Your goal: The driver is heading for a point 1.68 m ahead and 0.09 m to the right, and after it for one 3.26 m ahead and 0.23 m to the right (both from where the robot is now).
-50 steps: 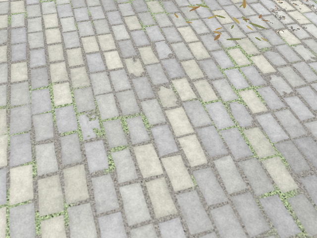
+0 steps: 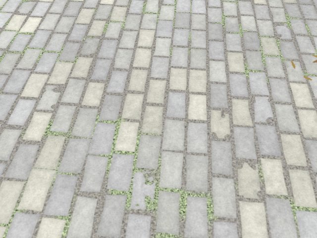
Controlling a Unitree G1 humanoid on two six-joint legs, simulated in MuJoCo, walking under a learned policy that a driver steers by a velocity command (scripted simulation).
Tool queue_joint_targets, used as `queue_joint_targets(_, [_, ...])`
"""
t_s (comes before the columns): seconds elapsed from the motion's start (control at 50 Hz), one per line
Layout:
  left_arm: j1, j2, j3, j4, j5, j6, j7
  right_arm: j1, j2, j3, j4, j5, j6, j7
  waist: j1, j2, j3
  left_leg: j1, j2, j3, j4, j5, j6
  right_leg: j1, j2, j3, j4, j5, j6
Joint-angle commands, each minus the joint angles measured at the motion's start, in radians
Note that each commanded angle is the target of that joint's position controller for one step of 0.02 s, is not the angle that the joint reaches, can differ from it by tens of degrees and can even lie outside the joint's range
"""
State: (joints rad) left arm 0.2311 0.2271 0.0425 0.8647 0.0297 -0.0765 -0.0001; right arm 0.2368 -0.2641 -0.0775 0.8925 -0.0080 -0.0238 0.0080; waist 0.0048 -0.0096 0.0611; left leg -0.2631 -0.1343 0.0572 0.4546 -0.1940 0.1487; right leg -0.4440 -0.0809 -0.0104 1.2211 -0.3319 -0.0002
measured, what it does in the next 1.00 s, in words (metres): walks ahead: right foot, then left foot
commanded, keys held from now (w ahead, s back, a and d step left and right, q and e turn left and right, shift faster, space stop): w+q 0.02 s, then w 0.48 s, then no key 0.50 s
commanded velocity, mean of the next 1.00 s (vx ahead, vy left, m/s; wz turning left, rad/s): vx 0.35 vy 0.00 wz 0.15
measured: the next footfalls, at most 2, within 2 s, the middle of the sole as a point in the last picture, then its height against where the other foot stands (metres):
right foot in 0.40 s outside the picture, level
left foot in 0.88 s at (145, 221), level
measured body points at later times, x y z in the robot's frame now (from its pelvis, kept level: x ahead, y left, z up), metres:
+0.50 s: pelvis +0.28 -0.04 +0.00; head +0.31 -0.05 +0.44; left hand +0.40 +0.22 -0.11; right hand +0.30 -0.31 -0.15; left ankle +0.10 +0.04 -0.64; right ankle +0.36 -0.11 -0.73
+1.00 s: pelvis +0.44 -0.01 +0.00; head +0.45 +0.01 +0.45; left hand +0.42 +0.23 -0.16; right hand +0.55 -0.23 -0.13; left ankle +0.49 +0.08 -0.73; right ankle +0.39 -0.12 -0.72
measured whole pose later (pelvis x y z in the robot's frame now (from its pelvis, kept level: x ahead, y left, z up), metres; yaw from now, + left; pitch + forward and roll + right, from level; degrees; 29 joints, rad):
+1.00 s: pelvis +0.44 -0.01 +0.00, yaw +6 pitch -1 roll -1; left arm 0.29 0.19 0.01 1.01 0.01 -0.01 0.03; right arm 0.18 -0.18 0.01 0.95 -0.02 -0.04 -0.03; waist 0.02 -0.02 0.05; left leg -0.31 -0.03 0.06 0.47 -0.15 0.07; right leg -0.18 0.03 -0.02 0.63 -0.51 -0.04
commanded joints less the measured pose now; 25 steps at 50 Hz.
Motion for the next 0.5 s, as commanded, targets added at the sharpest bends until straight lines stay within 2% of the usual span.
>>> queue_joint_targets(0.02, [0.068, 0.086, 0.018, -0.054, 0.022, 0.031, -0.008, 0.044, -0.110, -0.020, -0.045, 0.013, -0.037, -0.007, 0.030, -0.004, -0.055, 0.108, 0.273, -0.317, -0.236, 0.371, 0.154, -0.127, -0.036, 0.025, -0.079, 0.032, 0.032])
queue_joint_targets(0.06, [0.020, 0.078, 0.016, -0.073, 0.019, 0.043, -0.015, 0.084, -0.128, -0.022, -0.037, 0.010, -0.045, -0.005, 0.018, 0.018, -0.045, 0.106, 0.253, -0.282, -0.256, 0.395, 0.134, -0.159, -0.038, 0.004, -0.159, 0.106, 0.045])
queue_joint_targets(0.16, [-0.155, 0.081, 0.010, -0.129, 0.011, 0.045, -0.024, 0.202, -0.111, -0.010, -0.009, 0.010, -0.048, -0.006, -0.055, 0.064, -0.023, 0.219, 0.239, -0.258, -0.264, 0.461, 0.050, -0.244, -0.031, -0.014, -0.382, 0.298, 0.037])
queue_joint_targets(0.28, [-0.315, 0.080, -0.005, -0.187, 0.000, 0.030, -0.034, 0.275, -0.116, 0.002, 0.016, -0.008, -0.050, -0.021, -0.106, 0.077, 0.013, 0.368, 0.282, -0.266, -0.235, 0.528, 0.049, -0.255, 0.021, -0.040, -0.581, 0.323, -0.009])
queue_joint_targets(0.32, [-0.304, 0.092, -0.003, -0.195, -0.003, 0.022, -0.034, 0.261, -0.130, 0.002, 0.021, -0.013, -0.053, -0.027, -0.082, 0.086, 0.020, 0.390, 0.309, -0.268, -0.209, 0.607, 0.045, -0.197, 0.041, -0.038, -0.636, 0.274, -0.042])
queue_joint_targets(0.34, [-0.251, 0.101, 0.000, -0.183, -0.004, 0.018, -0.031, 0.233, -0.138, 0.002, 0.018, -0.014, -0.055, -0.030, -0.049, 0.089, 0.010, 0.377, 0.309, -0.252, -0.173, 0.709, 0.030, -0.112, 0.062, -0.042, -0.668, 0.237, -0.061])
queue_joint_targets(0.36, [-0.173, 0.117, 0.008, -0.158, -0.006, 0.014, -0.023, 0.214, -0.149, 0.001, 0.018, -0.016, -0.058, -0.031, -0.014, 0.098, -0.025, 0.367, 0.305, -0.241, -0.102, 0.847, 0.016, 0.001, 0.096, -0.051, -0.684, 0.195, -0.080])
queue_joint_targets(0.38, [-0.045, 0.137, 0.020, -0.117, -0.008, 0.009, -0.011, 0.203, -0.156, 0.000, 0.021, -0.019, -0.059, -0.027, 0.042, 0.085, -0.091, 0.361, 0.281, -0.222, 0.041, 0.926, 0.003, 0.145, 0.129, -0.062, -0.723, 0.180, -0.101])
queue_joint_targets(0.4, [0.114, 0.162, 0.031, -0.073, 0.003, -0.001, 0.002, 0.190, -0.150, 0.004, 0.018, -0.012, -0.061, -0.023, 0.117, 0.053, -0.177, 0.253, 0.244, -0.190, 0.240, 0.807, -0.011, 0.371, 0.078, -0.017, -0.766, 0.219, -0.133])
queue_joint_targets(0.42, [0.254, 0.252, 0.052, -0.058, 0.030, -0.005, 0.016, 0.228, -0.082, 0.022, -0.018, 0.010, -0.067, -0.016, 0.136, -0.086, -0.318, 0.019, 0.155, -0.139, 0.559, 0.429, -0.039, 0.640, -0.175, 0.300, -0.777, 0.105, -0.204])
queue_joint_targets(0.44, [0.247, 0.293, 0.067, -0.040, 0.025, 0.005, 0.002, 0.337, -0.051, 0.023, -0.002, 0.026, -0.062, -0.014, 0.071, -0.258, -0.367, -0.243, -0.012, -0.116, 0.823, -0.337, -0.061, 0.749, -0.354, 0.714, -0.899, 0.142, -0.324])
queue_joint_targets(0.46, [0.152, 0.206, 0.049, -0.050, -0.010, 0.014, -0.009, 0.256, -0.117, 0.012, -0.001, -0.010, -0.054, -0.019, 0.043, -0.081, -0.222, -0.316, 0.067, -0.184, 0.867, -0.263, -0.044, 0.612, -0.297, 0.665, -0.938, 0.019, -0.292])
queue_joint_targets(0.48, [0.061, 0.145, 0.034, -0.065, -0.018, 0.013, -0.013, 0.181, -0.107, 0.014, -0.017, -0.013, -0.056, -0.010, 0.022, -0.024, -0.101, -0.319, 0.109, -0.172, 0.821, -0.175, -0.047, 0.464, -0.260, 0.507, -0.969, 0.025, -0.269])
queue_joint_targets(0.5, [0.023, 0.113, 0.025, -0.063, -0.011, 0.008, -0.015, 0.146, -0.087, 0.019, -0.027, -0.013, -0.055, -0.004, 0.004, -0.007, -0.053, -0.301, 0.143, -0.156, 0.768, -0.132, -0.050, 0.380, -0.208, 0.406, -1.004, 0.089, -0.241])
